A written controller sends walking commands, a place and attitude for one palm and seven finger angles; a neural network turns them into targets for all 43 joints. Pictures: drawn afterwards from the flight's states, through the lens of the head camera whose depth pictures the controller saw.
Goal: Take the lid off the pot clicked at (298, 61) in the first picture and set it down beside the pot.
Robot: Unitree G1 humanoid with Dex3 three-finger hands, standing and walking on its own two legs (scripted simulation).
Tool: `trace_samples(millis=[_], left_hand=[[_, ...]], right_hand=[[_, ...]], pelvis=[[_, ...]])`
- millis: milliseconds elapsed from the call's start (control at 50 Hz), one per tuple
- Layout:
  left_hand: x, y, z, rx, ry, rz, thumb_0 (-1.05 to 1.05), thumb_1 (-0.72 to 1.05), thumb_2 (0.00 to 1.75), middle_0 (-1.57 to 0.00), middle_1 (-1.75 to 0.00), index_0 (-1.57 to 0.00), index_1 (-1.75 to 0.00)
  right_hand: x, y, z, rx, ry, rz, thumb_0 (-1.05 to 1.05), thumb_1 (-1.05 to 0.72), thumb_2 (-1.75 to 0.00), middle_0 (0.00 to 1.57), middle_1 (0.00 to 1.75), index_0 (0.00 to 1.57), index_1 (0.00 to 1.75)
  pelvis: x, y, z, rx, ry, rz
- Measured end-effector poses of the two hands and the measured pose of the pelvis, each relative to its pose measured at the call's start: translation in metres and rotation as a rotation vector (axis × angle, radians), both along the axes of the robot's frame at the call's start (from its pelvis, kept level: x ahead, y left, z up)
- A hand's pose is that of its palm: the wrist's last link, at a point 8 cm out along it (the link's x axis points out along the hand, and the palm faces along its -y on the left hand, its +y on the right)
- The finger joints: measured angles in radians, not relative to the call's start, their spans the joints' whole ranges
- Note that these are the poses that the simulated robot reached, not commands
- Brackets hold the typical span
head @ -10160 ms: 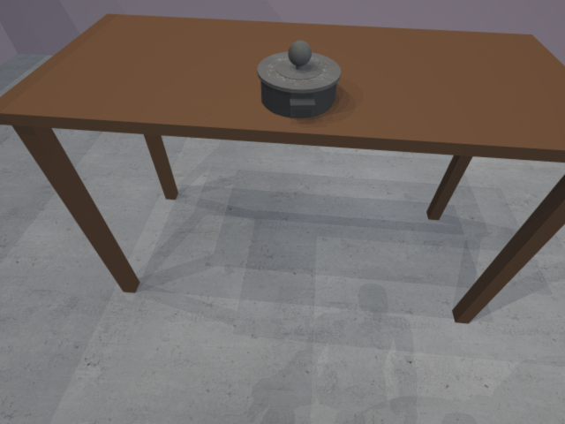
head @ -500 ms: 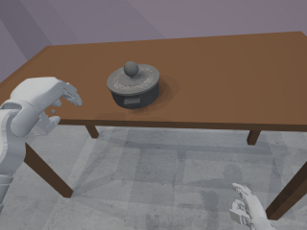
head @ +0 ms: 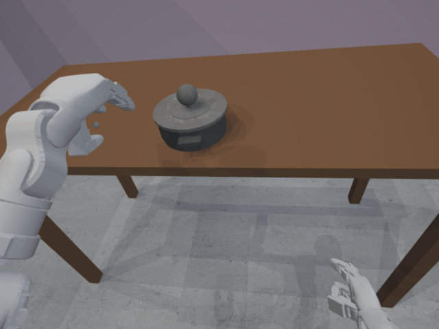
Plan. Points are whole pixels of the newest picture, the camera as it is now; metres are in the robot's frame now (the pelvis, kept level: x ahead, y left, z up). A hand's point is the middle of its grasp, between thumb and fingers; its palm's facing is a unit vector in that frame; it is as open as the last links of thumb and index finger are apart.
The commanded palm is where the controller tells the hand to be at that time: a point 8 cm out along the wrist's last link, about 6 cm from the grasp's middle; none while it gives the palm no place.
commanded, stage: move the open hand above the knob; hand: left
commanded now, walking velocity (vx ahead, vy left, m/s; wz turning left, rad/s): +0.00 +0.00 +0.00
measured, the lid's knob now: (187, 95) +0.57 +0.15 +0.17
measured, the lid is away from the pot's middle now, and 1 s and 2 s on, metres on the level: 0.00 0.00 0.00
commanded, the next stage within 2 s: none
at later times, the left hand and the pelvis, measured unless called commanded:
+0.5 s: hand (140, 99) +0.41 +0.18 +0.25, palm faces -0.09 -0.01 -1.00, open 10.2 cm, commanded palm +0.38 +0.20 +0.32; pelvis +0.03 +0.01 +0.01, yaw +1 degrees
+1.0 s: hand (156, 82) +0.47 +0.17 +0.25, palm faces -0.15 -0.04 -0.99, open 10.2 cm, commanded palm +0.45 +0.17 +0.32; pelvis +0.06 +0.02 +0.01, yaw +1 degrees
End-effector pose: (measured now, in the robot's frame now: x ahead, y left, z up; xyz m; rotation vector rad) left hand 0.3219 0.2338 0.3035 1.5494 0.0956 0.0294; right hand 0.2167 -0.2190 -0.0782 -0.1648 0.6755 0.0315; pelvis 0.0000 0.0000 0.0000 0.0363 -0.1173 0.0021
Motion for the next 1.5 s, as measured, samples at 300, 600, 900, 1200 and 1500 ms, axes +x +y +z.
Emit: trace_samples(millis=[300, 600, 900, 1200, 1500], left_hand=[[0.042, -0.031, 0.007, 0.007, 0.026, -0.051, 0.00, -0.42, 1.73, -0.88, -0.09, -0.88, -0.08], [0.092, -0.046, 0.005, -0.023, 0.053, -0.053, 0.00, -0.42, 1.73, -0.88, -0.09, -0.88, -0.08], [0.125, -0.057, 0.008, -0.025, 0.083, -0.045, 0.00, -0.42, 1.73, -0.88, -0.09, -0.88, -0.08], [0.164, -0.075, 0.016, -0.008, 0.114, -0.051, 0.00, -0.42, 1.73, -0.88, -0.09, -0.88, -0.08], [0.208, -0.090, 0.017, -0.044, 0.147, -0.062, 0.00, -0.42, 1.73, -0.88, -0.09, -0.88, -0.08]], right_hand=[[-0.006, 0.015, -0.007, 0.018, 0.051, 0.007, 0.02, -0.90, -0.90, 0.20, 0.30, 0.20, 0.30], [0.006, 0.008, -0.012, 0.019, 0.111, -0.018, 0.02, -0.90, -0.90, 0.20, 0.30, 0.20, 0.30], [0.038, 0.014, -0.003, 0.004, 0.101, 0.002, 0.02, -0.90, -0.90, 0.19, 0.30, 0.20, 0.30], [0.018, 0.021, -0.015, -0.012, 0.190, -0.031, 0.01, -0.90, -0.90, 0.20, 0.30, 0.20, 0.30], [-0.022, 0.017, -0.030, -0.044, 0.308, -0.107, 0.01, -0.90, -0.90, 0.20, 0.30, 0.20, 0.30]], pelvis=[[0.010, 0.011, 0.004, -0.003, 0.020, 0.020], [0.037, 0.014, 0.007, -0.010, 0.063, 0.007], [0.056, 0.017, 0.009, -0.021, 0.093, 0.022], [0.069, 0.029, 0.009, -0.028, 0.122, 0.021], [0.078, 0.040, 0.009, -0.029, 0.170, 0.002]])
